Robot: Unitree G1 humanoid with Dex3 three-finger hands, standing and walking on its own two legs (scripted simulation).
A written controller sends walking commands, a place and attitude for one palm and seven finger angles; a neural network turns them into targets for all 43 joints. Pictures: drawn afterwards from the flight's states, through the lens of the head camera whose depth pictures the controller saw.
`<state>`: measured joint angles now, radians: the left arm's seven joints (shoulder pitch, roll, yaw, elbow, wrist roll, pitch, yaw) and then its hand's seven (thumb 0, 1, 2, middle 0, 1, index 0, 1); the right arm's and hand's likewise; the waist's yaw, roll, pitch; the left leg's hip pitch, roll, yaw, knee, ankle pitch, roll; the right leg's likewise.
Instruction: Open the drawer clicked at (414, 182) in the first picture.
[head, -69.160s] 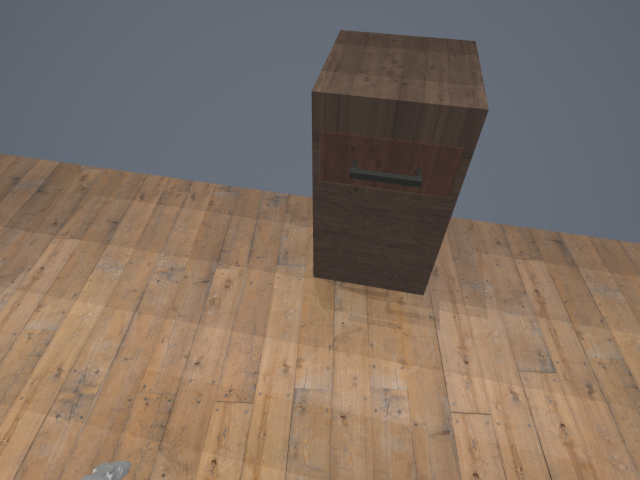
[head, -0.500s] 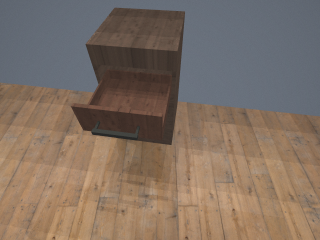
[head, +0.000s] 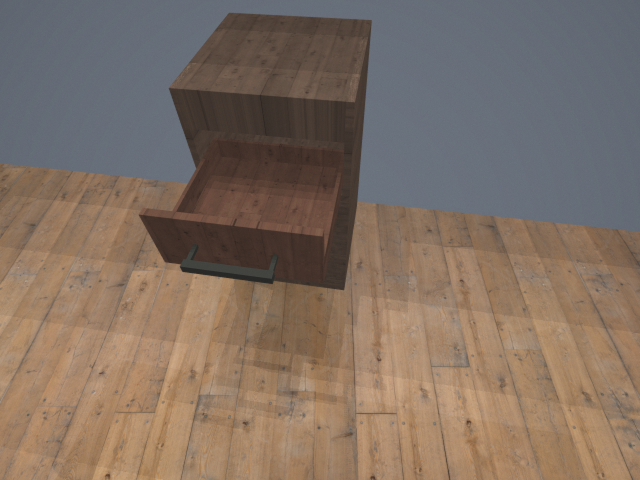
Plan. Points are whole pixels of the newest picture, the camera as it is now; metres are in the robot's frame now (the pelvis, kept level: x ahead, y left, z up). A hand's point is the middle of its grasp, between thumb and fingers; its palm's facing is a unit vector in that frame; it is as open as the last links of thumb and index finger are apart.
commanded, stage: stand and wait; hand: left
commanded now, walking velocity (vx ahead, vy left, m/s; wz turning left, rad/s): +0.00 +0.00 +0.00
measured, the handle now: (230, 263) +0.55 +0.23 -0.19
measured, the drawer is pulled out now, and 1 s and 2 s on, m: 0.30 0.30 0.30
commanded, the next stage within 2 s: none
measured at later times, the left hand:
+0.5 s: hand out of the picture -0.01 +0.15 -0.17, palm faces +0.06 -0.98 -0.19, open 7.4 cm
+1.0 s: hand out of the picture +0.00 +0.15 -0.17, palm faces +0.06 -0.98 -0.19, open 7.4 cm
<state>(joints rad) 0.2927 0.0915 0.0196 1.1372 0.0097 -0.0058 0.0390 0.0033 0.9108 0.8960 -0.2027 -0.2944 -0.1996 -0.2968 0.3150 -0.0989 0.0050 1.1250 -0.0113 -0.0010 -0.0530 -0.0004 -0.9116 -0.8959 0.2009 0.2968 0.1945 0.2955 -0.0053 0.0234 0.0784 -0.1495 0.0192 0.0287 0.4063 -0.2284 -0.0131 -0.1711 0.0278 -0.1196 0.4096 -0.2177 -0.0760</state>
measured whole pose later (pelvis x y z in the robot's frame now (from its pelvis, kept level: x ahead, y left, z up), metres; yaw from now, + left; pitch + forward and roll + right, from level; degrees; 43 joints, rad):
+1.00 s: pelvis +0.01 -0.01 +0.00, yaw +0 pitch -2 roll +1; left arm 0.30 0.09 0.02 1.14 0.01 -0.01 0.04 0.00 0.91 0.90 -0.20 -0.29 -0.20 -0.30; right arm 0.31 -0.11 0.01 1.14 -0.01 0.00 -0.06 0.00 -0.91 -0.90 0.20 0.30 0.19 0.30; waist 0.00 0.03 0.07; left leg -0.12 0.03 0.02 0.39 -0.24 -0.03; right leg -0.14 0.04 -0.12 0.40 -0.24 -0.09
